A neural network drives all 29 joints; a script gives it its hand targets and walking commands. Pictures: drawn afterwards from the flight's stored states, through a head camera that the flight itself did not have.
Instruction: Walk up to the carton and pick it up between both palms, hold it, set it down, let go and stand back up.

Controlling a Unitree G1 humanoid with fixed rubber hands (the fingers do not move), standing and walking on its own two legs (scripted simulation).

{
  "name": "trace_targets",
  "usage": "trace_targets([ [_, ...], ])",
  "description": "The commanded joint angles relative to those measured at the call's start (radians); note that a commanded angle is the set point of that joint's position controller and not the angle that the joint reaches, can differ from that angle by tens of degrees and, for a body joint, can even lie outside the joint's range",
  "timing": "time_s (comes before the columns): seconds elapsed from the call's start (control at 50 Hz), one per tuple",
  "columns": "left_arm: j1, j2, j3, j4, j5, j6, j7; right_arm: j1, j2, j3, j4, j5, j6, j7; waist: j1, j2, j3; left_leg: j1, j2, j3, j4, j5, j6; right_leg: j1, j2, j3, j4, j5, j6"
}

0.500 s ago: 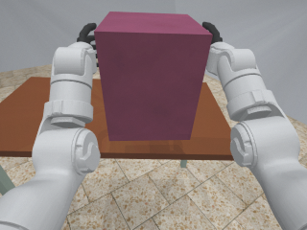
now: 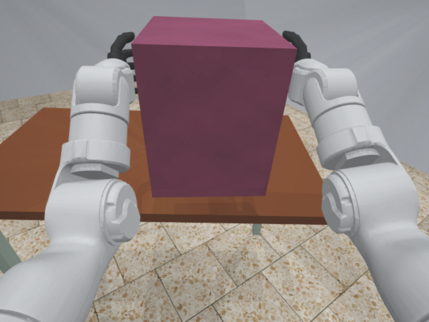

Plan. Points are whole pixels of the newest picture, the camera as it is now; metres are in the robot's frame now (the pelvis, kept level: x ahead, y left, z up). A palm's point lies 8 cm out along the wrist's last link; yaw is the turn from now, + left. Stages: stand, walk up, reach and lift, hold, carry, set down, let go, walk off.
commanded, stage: hold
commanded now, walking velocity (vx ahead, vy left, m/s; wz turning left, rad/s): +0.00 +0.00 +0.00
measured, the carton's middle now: (209, 105) +0.40 +0.01 +0.27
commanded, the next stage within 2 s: set down in 0.80 s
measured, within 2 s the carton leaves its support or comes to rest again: neither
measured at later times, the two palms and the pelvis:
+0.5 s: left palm (119, 75) +0.38 +0.15 +0.33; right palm (298, 74) +0.39 -0.14 +0.34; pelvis +0.00 +0.00 +0.00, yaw +0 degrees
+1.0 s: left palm (118, 73) +0.38 +0.15 +0.33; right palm (297, 73) +0.39 -0.14 +0.34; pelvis +0.00 +0.00 +0.00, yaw +0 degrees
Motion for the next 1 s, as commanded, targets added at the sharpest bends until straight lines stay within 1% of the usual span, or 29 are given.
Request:
trace_targets([
  [0.0,-0.821,-0.542,-0.264,-0.129,-0.210,-0.080,-0.172,-0.932,0.655,0.135,-0.288,0.231,-0.020,0.135,0.001,0.039,-0.379,0.312,0.031,-0.155,-0.119,-0.125,-0.059,0.070,0.052,0.048,-0.173,0.062,0.017],
  [0.02,-0.851,-0.533,-0.254,-0.111,-0.199,-0.080,-0.173,-0.938,0.646,0.115,-0.241,0.224,-0.016,0.137,0.002,0.050,-0.352,0.295,0.027,-0.153,-0.130,-0.187,-0.060,0.047,0.048,0.047,-0.177,0.008,0.016],
  [0.04,-0.858,-0.543,-0.277,-0.160,-0.215,-0.086,-0.167,-0.963,0.652,0.137,-0.293,0.242,-0.026,0.140,0.003,0.055,-0.420,0.318,0.036,-0.168,-0.115,-0.137,-0.064,0.074,0.055,0.045,-0.158,0.069,0.015],
  [0.06,-0.845,-0.535,-0.259,-0.132,-0.194,-0.080,-0.168,-0.911,0.643,0.125,-0.233,0.226,-0.015,0.140,0.003,0.067,-0.354,0.314,0.034,-0.160,-0.131,-0.175,-0.061,0.057,0.052,0.041,-0.168,0.026,0.018],
  [0.1,-0.832,-0.533,-0.256,-0.145,-0.198,-0.077,-0.174,-0.940,0.661,0.139,-0.282,0.239,-0.019,0.138,0.013,0.038,-0.403,0.321,0.024,-0.147,-0.113,-0.127,-0.059,0.074,0.045,0.055,-0.175,0.050,0.020],
  [0.14,-0.870,-0.536,-0.273,-0.154,-0.218,-0.083,-0.172,-0.958,0.646,0.132,-0.304,0.230,-0.022,0.135,-0.009,0.046,-0.436,0.330,0.033,-0.156,-0.113,-0.122,-0.061,0.080,0.052,0.047,-0.168,0.075,0.015],
  [0.2,-0.877,-0.549,-0.287,-0.176,-0.226,-0.086,-0.171,-0.936,0.661,0.141,-0.267,0.245,-0.018,0.136,-0.007,0.062,-0.421,0.330,0.026,-0.156,-0.115,-0.131,-0.069,0.069,0.053,0.040,-0.163,0.052,0.017],
  [0.24,-0.863,-0.545,-0.266,-0.132,-0.215,-0.079,-0.169,-0.968,0.661,0.138,-0.280,0.243,-0.019,0.135,0.011,0.052,-0.401,0.307,0.026,-0.152,-0.116,-0.150,-0.061,0.055,0.048,0.047,-0.171,0.029,0.017],
  [0.26,-0.856,-0.550,-0.281,-0.159,-0.220,-0.081,-0.167,-0.950,0.657,0.137,-0.286,0.238,-0.019,0.135,0.001,0.057,-0.419,0.321,0.027,-0.155,-0.108,-0.121,-0.064,0.060,0.048,0.048,-0.168,0.059,0.019],
  [0.28,-0.845,-0.515,-0.237,-0.100,-0.203,-0.076,-0.169,-0.977,0.660,0.151,-0.289,0.247,-0.015,0.133,0.028,0.029,-0.388,0.320,0.024,-0.143,-0.109,-0.131,-0.052,0.056,0.045,0.051,-0.179,0.020,0.024],
  [0.3,-0.842,-0.549,-0.273,-0.113,-0.218,-0.079,-0.172,-0.964,0.644,0.128,-0.289,0.231,-0.023,0.135,-0.002,0.050,-0.397,0.314,0.030,-0.160,-0.121,-0.155,-0.063,0.043,0.053,0.044,-0.171,0.023,0.017],
  [0.32,-0.882,-0.552,-0.276,-0.175,-0.221,-0.083,-0.170,-0.962,0.670,0.145,-0.296,0.245,-0.019,0.135,0.005,0.057,-0.432,0.340,0.030,-0.153,-0.108,-0.108,-0.065,0.061,0.047,0.049,-0.167,0.060,0.021],
  [0.44,-0.869,-0.526,-0.262,-0.155,-0.213,-0.078,-0.170,-0.947,0.660,0.146,-0.279,0.245,-0.013,0.131,0.005,0.040,-0.418,0.335,0.024,-0.151,-0.105,-0.123,-0.056,0.056,0.046,0.053,-0.175,0.042,0.020],
  [0.46,-0.839,-0.559,-0.293,-0.177,-0.221,-0.080,-0.168,-0.960,0.665,0.161,-0.335,0.253,-0.023,0.130,0.003,0.055,-0.450,0.343,0.025,-0.151,-0.095,-0.078,-0.066,0.072,0.055,0.042,-0.164,0.089,0.016],
  [0.48,-0.858,-0.539,-0.277,-0.178,-0.227,-0.080,-0.165,-0.955,0.669,0.165,-0.324,0.260,-0.017,0.129,0.005,0.033,-0.440,0.351,0.024,-0.148,-0.096,-0.074,-0.060,0.073,0.054,0.048,-0.171,0.083,0.021],
  [0.52,-0.840,-0.542,-0.270,-0.114,-0.211,-0.076,-0.165,-0.966,0.639,0.138,-0.289,0.244,-0.016,0.135,0.009,0.056,-0.385,0.314,0.033,-0.163,-0.116,-0.151,-0.062,0.041,0.054,0.040,-0.170,0.031,0.017],
  [0.62,-0.858,-0.523,-0.259,-0.148,-0.217,-0.074,-0.171,-0.912,0.652,0.131,-0.253,0.240,-0.007,0.130,-0.007,0.048,-0.390,0.331,0.025,-0.150,-0.109,-0.120,-0.060,0.060,0.042,0.058,-0.175,0.055,0.018],
  [0.68,-0.888,-0.536,-0.283,-0.192,-0.227,-0.082,-0.164,-0.957,0.665,0.157,-0.317,0.256,-0.017,0.131,0.005,0.050,-0.450,0.350,0.023,-0.154,-0.101,-0.107,-0.061,0.058,0.048,0.048,-0.170,0.053,0.022],
  [0.7,-0.843,-0.548,-0.277,-0.153,-0.222,-0.079,-0.164,-0.979,0.667,0.156,-0.324,0.251,-0.016,0.130,0.010,0.037,-0.425,0.334,0.026,-0.157,-0.102,-0.099,-0.058,0.053,0.054,0.041,-0.169,0.061,0.021],
  [0.72,-0.832,-0.551,-0.288,-0.159,-0.224,-0.076,-0.168,-0.945,0.657,0.153,-0.311,0.249,-0.015,0.127,-0.007,0.052,-0.420,0.343,0.020,-0.144,-0.094,-0.075,-0.067,0.056,0.045,0.051,-0.178,0.073,0.018],
  [0.74,-0.848,-0.525,-0.254,-0.126,-0.208,-0.073,-0.172,-0.948,0.651,0.137,-0.268,0.243,-0.008,0.127,-0.006,0.041,-0.374,0.313,0.024,-0.151,-0.110,-0.126,-0.059,0.062,0.048,0.047,-0.177,0.043,0.020],
  [0.78,-0.878,-0.550,-0.280,-0.166,-0.225,-0.081,-0.166,-0.950,0.654,0.143,-0.295,0.239,-0.015,0.131,-0.009,0.064,-0.420,0.320,0.033,-0.165,-0.115,-0.142,-0.063,0.079,0.054,0.044,-0.158,0.065,0.018],
  [0.8,-0.842,-0.550,-0.342,-0.172,-0.239,-0.044,-0.169,-0.931,0.687,0.161,-0.345,0.275,0.004,0.129,-0.041,0.037,-0.422,0.377,0.012,-0.106,-0.138,-0.115,-0.053,0.075,0.062,0.030,-0.180,-0.019,0.004],
  [0.84,-0.850,-0.548,-0.331,-0.163,-0.237,-0.055,-0.169,-0.966,0.686,0.165,-0.316,0.271,-0.004,0.133,-0.018,0.041,-0.403,0.377,0.012,-0.105,-0.132,-0.113,-0.056,0.043,0.055,0.039,-0.191,-0.047,0.001],
  [0.86,-0.858,-0.550,-0.334,-0.187,-0.243,-0.056,-0.166,-0.991,0.693,0.167,-0.364,0.280,-0.003,0.137,-0.009,0.034,-0.435,0.388,0.005,-0.103,-0.126,-0.107,-0.051,0.041,0.053,0.042,-0.195,-0.043,-0.001],
  [0.88,-0.860,-0.573,-0.355,-0.189,-0.275,-0.058,-0.164,-1.009,0.674,0.160,-0.395,0.274,-0.009,0.134,-0.031,0.023,-0.446,0.395,0.005,-0.112,-0.119,-0.098,-0.057,0.022,0.048,0.041,-0.197,-0.039,-0.005],
  [0.9,-0.901,-0.568,-0.354,-0.202,-0.273,-0.066,-0.159,-1.020,0.683,0.162,-0.371,0.277,-0.010,0.133,-0.029,0.031,-0.452,0.407,0.007,-0.114,-0.115,-0.107,-0.061,0.003,0.049,0.042,-0.197,-0.048,-0.007],
  [0.92,-0.871,-0.551,-0.326,-0.163,-0.258,-0.080,-0.161,-1.023,0.684,0.160,-0.356,0.257,-0.024,0.130,0.009,0.020,-0.435,0.399,0.005,-0.101,-0.116,-0.103,-0.054,-0.008,0.048,0.042,-0.206,-0.069,-0.003],
  [0.98,-0.881,-0.520,-0.260,-0.098,-0.210,-0.100,-0.173,-1.006,0.655,0.111,-0.231,0.202,-0.048,0.139,0.001,0.017,-0.361,0.369,0.008,-0.107,-0.125,-0.178,-0.053,-0.037,0.032,0.047,-0.215,-0.137,-0.010],
])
